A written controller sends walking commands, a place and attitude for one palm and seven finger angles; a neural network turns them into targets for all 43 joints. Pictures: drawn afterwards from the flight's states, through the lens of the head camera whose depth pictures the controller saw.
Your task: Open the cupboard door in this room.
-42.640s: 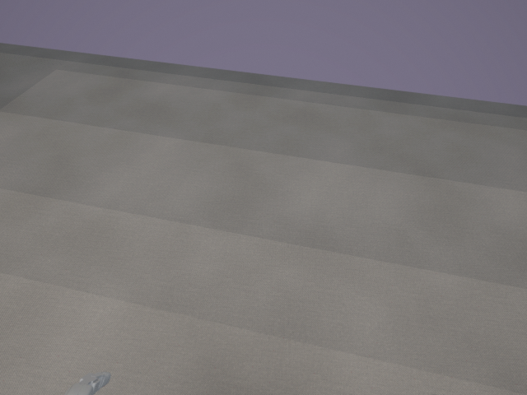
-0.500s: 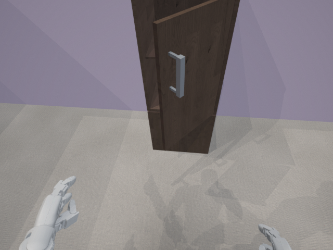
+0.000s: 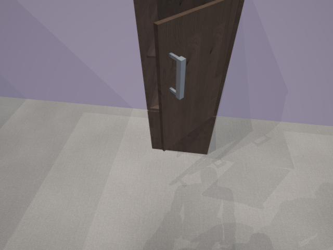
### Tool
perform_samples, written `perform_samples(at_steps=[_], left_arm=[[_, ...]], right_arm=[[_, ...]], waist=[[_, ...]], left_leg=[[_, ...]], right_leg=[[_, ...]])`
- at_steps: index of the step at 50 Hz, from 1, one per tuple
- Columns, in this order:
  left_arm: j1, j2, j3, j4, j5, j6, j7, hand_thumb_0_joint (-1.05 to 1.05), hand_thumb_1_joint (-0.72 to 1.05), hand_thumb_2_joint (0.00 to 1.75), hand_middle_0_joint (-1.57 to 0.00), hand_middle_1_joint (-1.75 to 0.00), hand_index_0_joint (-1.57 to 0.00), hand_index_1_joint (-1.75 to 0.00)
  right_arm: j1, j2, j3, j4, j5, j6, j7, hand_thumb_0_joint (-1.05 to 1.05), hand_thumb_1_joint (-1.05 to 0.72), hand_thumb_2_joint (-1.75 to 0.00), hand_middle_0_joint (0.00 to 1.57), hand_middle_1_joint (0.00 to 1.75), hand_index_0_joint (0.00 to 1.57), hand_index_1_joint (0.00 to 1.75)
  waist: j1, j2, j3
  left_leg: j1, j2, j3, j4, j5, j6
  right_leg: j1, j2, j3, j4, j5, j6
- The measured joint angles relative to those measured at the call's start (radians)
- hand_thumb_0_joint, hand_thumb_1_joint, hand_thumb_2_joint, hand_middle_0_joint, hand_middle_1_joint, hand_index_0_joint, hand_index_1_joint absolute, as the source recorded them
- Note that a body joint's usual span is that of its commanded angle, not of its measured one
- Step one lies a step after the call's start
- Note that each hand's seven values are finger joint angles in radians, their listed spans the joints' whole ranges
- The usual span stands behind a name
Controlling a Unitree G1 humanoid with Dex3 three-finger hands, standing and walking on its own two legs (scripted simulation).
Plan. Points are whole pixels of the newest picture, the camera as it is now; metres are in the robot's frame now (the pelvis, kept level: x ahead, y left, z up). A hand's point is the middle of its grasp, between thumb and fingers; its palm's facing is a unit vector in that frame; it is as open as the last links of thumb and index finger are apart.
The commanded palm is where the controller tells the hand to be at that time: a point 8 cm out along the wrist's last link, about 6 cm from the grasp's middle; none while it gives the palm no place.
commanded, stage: let the arm hang, fingers relaxed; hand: left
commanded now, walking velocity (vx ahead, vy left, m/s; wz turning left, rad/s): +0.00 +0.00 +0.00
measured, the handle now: (176, 76) +0.61 +0.00 +0.09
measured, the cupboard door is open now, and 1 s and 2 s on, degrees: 49 49 49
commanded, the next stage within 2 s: look to check the result in 0.46 s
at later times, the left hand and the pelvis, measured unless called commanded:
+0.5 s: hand out of the picture +0.01 +0.14 -0.18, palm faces +0.05 -0.99 -0.15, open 7.4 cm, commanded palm none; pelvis +0.03 -0.01 +0.00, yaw +0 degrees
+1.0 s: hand out of the picture +0.01 +0.13 -0.17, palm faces +0.06 -0.98 -0.18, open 7.4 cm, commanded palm none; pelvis +0.04 -0.03 +0.00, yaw +0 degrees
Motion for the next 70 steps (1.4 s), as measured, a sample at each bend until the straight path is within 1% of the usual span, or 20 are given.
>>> perform_samples(at_steps=[6,12,17,22,38,61,65,70], left_arm=[[-0.026,-0.030,-0.005,0.004,-0.003,-0.014,0.006,0.01,0.91,0.90,-0.20,-0.29,-0.20,-0.30],[-0.072,-0.066,-0.007,-0.018,-0.003,-0.028,0.008,0.00,0.90,0.90,-0.20,-0.29,-0.20,-0.30],[-0.098,-0.081,-0.005,-0.028,-0.002,-0.032,0.009,0.00,0.90,0.90,-0.20,-0.29,-0.20,-0.30],[-0.101,-0.074,0.001,-0.025,-0.002,-0.030,0.012,0.01,0.91,0.90,-0.20,-0.29,-0.20,-0.30],[-0.080,-0.047,0.009,-0.020,-0.004,-0.026,0.016,0.00,0.90,0.90,-0.20,-0.29,-0.20,-0.30],[-0.092,-0.064,0.005,-0.028,-0.005,-0.027,0.016,0.00,0.90,0.90,-0.20,-0.29,-0.20,-0.30],[-0.089,-0.065,0.013,-0.033,-0.002,-0.020,0.015,0.00,0.90,0.90,-0.20,-0.29,-0.20,-0.30],[-0.086,-0.058,0.036,-0.048,0.006,0.002,0.007,0.00,0.90,0.90,-0.20,-0.29,-0.20,-0.30]], right_arm=[[-0.009,0.021,0.008,0.023,-0.001,-0.012,-0.006,0.00,-0.91,-0.90,0.20,0.30,0.20,0.30],[-0.013,0.021,0.005,0.035,-0.001,-0.019,-0.009,0.00,-0.91,-0.90,0.20,0.30,0.20,0.30],[-0.013,0.020,0.002,0.037,-0.001,-0.026,-0.014,0.00,-0.91,-0.90,0.20,0.30,0.19,0.30],[-0.013,0.017,0.000,0.037,-0.001,-0.030,-0.020,0.00,-0.91,-0.90,0.20,0.30,0.19,0.30],[-0.039,0.003,0.001,0.034,0.001,-0.026,-0.022,0.00,-0.91,-0.90,0.20,0.30,0.19,0.30],[-0.048,0.004,0.001,0.038,0.004,-0.024,-0.027,0.00,-0.91,-0.90,0.20,0.30,0.19,0.30],[-0.054,0.002,-0.006,0.036,0.002,-0.017,-0.031,0.00,-0.91,-0.90,0.20,0.30,0.19,0.30],[-0.070,-0.008,-0.026,0.009,0.002,0.000,-0.034,0.00,-0.91,-0.90,0.20,0.30,0.20,0.30]], waist=[[0.002,-0.009,-0.020],[0.001,-0.028,-0.026],[-0.004,-0.046,-0.026],[-0.005,-0.052,-0.023],[0.003,-0.032,0.001],[0.006,-0.049,0.007],[0.013,-0.044,0.010],[0.014,-0.034,0.024]], left_leg=[[0.025,-0.005,0.010,-0.014,-0.007,0.000],[0.033,-0.005,0.010,-0.019,-0.013,-0.003],[0.037,-0.002,0.009,-0.018,-0.021,-0.007],[0.046,0.002,0.008,-0.019,-0.030,-0.011],[0.065,0.006,0.007,-0.031,-0.038,-0.019],[0.077,0.019,0.002,-0.023,-0.057,-0.034],[0.071,0.029,0.015,-0.007,-0.068,-0.036],[0.037,0.058,0.046,0.067,-0.111,-0.037]], right_leg=[[0.016,-0.006,0.010,0.001,-0.012,0.001],[0.023,-0.007,0.010,-0.002,-0.019,-0.002],[0.032,-0.003,0.010,-0.012,-0.021,-0.006],[0.046,0.001,0.010,-0.026,-0.022,-0.009],[0.069,0.006,0.012,-0.048,-0.025,-0.016],[0.092,0.021,0.010,-0.063,-0.031,-0.028],[0.083,0.028,0.024,-0.053,-0.033,-0.030],[0.049,0.049,0.056,-0.004,-0.049,-0.036]])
